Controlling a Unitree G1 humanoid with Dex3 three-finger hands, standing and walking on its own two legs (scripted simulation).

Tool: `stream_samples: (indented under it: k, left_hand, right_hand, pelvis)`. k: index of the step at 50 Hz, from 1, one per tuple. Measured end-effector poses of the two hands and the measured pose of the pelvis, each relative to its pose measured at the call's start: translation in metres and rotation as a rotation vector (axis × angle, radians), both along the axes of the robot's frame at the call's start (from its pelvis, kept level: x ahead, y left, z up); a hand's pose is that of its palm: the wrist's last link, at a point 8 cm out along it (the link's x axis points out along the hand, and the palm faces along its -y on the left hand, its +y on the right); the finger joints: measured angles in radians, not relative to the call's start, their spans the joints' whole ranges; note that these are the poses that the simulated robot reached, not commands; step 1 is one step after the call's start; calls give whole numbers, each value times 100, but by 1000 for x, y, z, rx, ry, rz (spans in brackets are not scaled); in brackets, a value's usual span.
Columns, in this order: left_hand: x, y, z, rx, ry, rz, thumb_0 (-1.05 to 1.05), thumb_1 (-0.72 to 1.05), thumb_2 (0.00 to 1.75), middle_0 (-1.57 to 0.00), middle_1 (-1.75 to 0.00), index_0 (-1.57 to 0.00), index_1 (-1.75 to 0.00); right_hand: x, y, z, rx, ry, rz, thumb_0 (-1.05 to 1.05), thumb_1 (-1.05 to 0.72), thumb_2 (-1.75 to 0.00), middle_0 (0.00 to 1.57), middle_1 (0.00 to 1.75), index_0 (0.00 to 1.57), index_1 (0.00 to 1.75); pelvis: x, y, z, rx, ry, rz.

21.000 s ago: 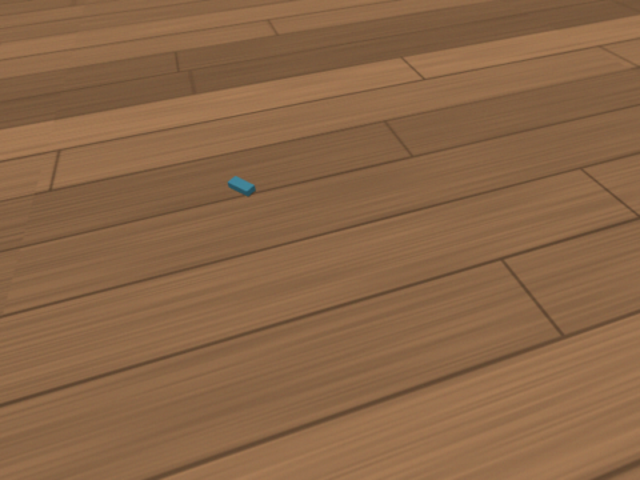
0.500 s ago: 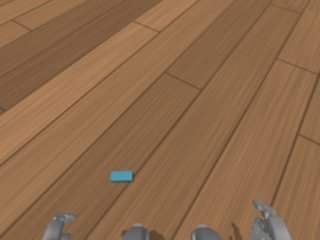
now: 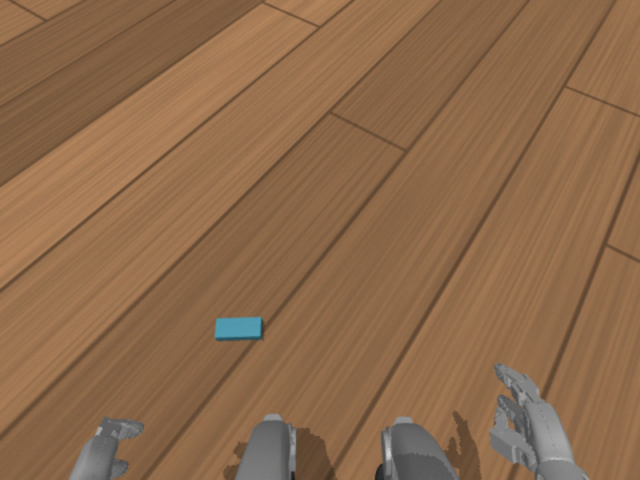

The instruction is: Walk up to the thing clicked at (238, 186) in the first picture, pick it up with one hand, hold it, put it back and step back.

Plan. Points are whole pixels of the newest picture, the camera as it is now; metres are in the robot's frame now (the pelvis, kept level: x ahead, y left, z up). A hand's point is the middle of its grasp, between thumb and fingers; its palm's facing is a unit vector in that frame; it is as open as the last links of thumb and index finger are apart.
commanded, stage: rise first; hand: left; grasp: from above
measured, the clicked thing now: (239, 328) +0.49 +0.26 -0.65
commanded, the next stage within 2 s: none
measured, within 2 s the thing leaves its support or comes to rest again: neither
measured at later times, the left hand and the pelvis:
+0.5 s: hand (173, 394) +0.27 +0.30 -0.31, palm faces -0.46 -0.41 -0.78, open 13.8 cm; pelvis -0.06 -0.01 -0.18, yaw -2 degrees
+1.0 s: hand (194, 349) +0.38 +0.31 -0.43, palm faces -0.47 -0.05 -0.88, open 13.9 cm; pelvis -0.09 +0.00 -0.30, yaw -6 degrees
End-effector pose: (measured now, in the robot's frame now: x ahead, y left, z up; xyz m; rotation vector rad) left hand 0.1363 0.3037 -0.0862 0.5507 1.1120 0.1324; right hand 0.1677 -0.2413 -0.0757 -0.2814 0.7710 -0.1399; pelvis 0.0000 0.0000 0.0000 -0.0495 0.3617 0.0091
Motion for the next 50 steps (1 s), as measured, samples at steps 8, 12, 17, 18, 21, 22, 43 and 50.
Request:
stream_samples:
  k: [8, 12, 17, 18, 21, 22, 43, 50]
  left_hand:
    - [25, 9, -43, 92, -29, -149, 0, -56, 99, -11, -100, -9, -103]
    - [53, 13, -74, 158, -69, -272, 0, -55, 98, -12, -100, -10, -102]
    - [91, 15, -115, 243, -120, -412, 0, -53, 97, -16, -98, -13, -101]
    - [98, 15, -123, 260, -131, -439, 0, -53, 97, -16, -98, -14, -100]
    - [118, 16, -145, 312, -151, -517, 0, -52, 97, -17, -98, -15, -100]
    - [124, 16, -152, 327, -155, -540, 0, -52, 97, -18, -98, -15, -100]
    - [231, 11, -263, 540, -265, -918, 0, -49, 101, -11, -98, -10, -100]
    - [253, 10, -286, 581, -268, -985, 0, -46, 99, -13, -93, -11, -95]
  right_hand:
    - [-7, -10, -42, -13, 2, 31, 1, -90, -90, 20, 30, 21, 30]
    - [-13, -19, -78, -23, 29, 41, 1, -90, -90, 20, 30, 21, 30]
    - [-28, -30, -133, -29, 91, 42, 1, -92, -90, 20, 30, 20, 30]
    - [-32, -32, -144, -29, 108, 39, 1, -92, -90, 20, 30, 20, 30]
    - [-47, -36, -178, -25, 168, 31, 1, -93, -91, 20, 30, 20, 30]
    - [-53, -37, -189, -23, 190, 28, 1, -93, -91, 20, 30, 20, 30]
    - [-204, -38, -307, -55, 615, -96, 1, -88, -89, 20, 30, 20, 29]
    - [-224, -36, -316, -76, 700, -111, 1, -88, -89, 20, 30, 20, 29]
  pelvis:
    - [-16, -3, -38, 6, 70, -6]
    - [-26, -5, -70, 10, 118, -11]
    - [-40, -6, -115, 10, 177, -19]
    - [-42, -7, -124, 9, 187, -21]
    - [-50, -8, -149, 6, 209, -25]
    - [-53, -8, -157, 5, 216, -28]
    - [-88, 2, -280, -53, 214, -60]
    - [-87, 5, -299, -69, 217, -66]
